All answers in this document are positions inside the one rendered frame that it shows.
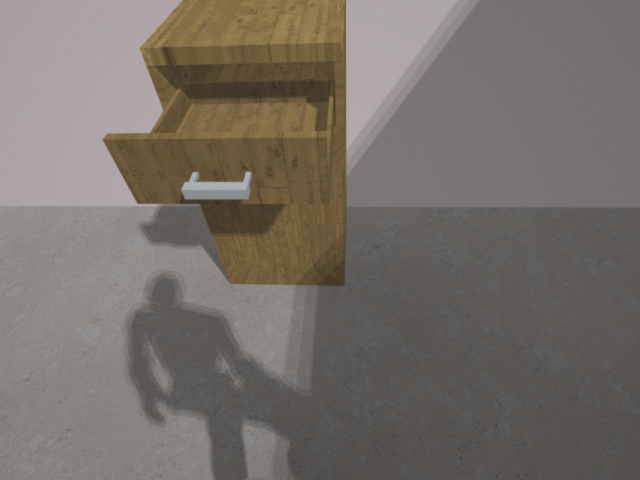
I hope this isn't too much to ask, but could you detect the drawer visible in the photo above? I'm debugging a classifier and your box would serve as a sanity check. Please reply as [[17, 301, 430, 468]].
[[103, 79, 335, 204]]

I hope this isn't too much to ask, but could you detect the cabinet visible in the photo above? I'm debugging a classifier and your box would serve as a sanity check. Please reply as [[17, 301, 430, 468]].
[[140, 0, 346, 286]]

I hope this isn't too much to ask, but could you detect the handle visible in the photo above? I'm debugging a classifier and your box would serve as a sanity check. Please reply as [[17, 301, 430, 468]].
[[181, 172, 252, 199]]

